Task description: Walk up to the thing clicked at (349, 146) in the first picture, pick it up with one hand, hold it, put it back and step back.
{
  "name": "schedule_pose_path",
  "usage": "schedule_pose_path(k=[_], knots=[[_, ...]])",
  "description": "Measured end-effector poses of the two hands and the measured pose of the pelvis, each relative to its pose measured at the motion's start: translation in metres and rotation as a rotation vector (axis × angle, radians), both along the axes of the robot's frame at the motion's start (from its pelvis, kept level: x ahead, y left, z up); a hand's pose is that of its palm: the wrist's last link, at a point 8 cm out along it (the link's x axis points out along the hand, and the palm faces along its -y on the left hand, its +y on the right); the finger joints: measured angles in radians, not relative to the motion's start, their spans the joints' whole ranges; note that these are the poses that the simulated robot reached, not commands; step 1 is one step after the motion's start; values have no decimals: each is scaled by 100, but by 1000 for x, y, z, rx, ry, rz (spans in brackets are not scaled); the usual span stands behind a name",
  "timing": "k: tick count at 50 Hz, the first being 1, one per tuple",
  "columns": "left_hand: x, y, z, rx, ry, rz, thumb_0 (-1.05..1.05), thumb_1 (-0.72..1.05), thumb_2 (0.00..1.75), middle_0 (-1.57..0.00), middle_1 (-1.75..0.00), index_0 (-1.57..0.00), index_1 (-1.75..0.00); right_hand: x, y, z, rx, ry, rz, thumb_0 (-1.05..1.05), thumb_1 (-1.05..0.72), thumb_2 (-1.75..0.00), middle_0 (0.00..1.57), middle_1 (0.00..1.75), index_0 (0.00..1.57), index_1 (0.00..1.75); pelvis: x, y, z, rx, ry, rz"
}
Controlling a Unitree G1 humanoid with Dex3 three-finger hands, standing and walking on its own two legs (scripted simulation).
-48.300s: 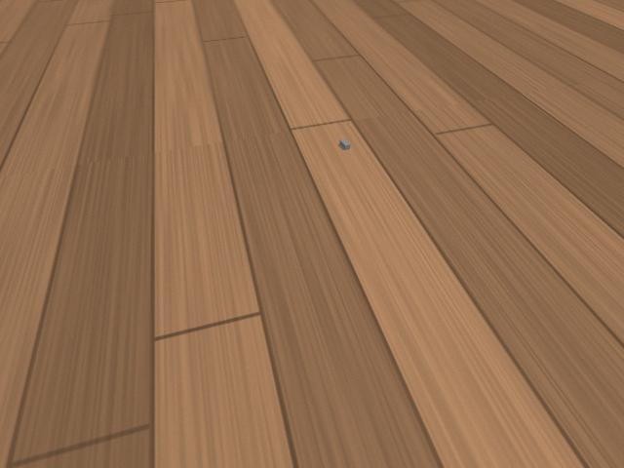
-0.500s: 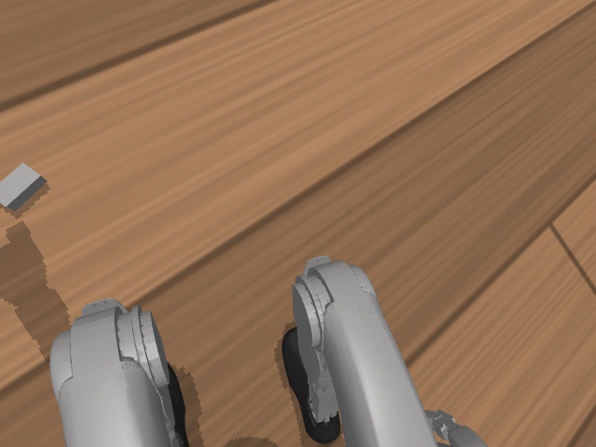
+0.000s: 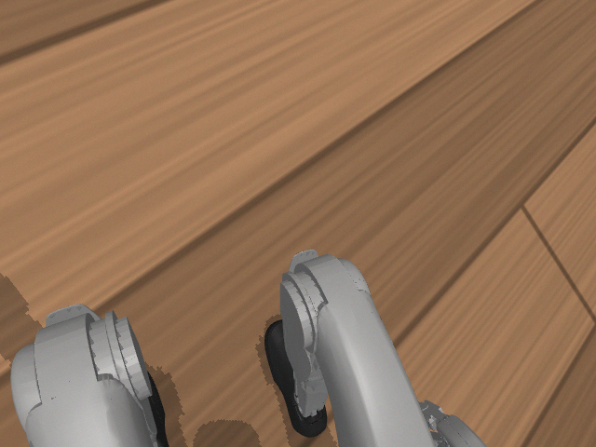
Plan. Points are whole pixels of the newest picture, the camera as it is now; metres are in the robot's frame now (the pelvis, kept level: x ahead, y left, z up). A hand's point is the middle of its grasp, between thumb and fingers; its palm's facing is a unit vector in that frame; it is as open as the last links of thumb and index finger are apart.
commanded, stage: rest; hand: left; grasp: from above
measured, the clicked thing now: out of the picture +0.50 +0.36 -0.30
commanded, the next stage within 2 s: open in 1.06 s
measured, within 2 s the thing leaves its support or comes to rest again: neither
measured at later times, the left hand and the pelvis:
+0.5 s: hand out of the picture +0.45 +0.37 -0.22, palm faces -0.36 -0.22 -0.91, open 3.7 cm; pelvis -0.01 +0.00 -0.01, yaw -2 degrees
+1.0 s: hand out of the picture +0.46 +0.37 -0.23, palm faces -0.35 -0.23 -0.91, open 4.0 cm; pelvis -0.01 +0.01 +0.00, yaw -3 degrees
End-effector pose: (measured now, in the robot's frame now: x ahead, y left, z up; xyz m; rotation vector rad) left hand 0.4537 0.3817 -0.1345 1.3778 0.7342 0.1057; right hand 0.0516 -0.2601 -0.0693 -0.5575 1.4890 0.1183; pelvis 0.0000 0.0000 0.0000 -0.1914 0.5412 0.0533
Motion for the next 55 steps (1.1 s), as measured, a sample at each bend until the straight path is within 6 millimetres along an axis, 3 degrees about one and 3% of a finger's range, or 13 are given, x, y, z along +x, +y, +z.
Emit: schedule_pose_path(k=[27,55], knots=[[0,-7,-26,3,10,-14,0,88,0,-123,-11,-127,-6,-14,9,13,7,-13,77,0,-90,-89,20,30,21,30,-6,4,-6,-31,-58,-23],[4,-8,-40,-6,8,32,0,79,4,-118,-11,-123,-9,-16,21,24,46,-18,123,0,-90,-89,20,30,20,30,-6,7,-2,-55,-69,-33]])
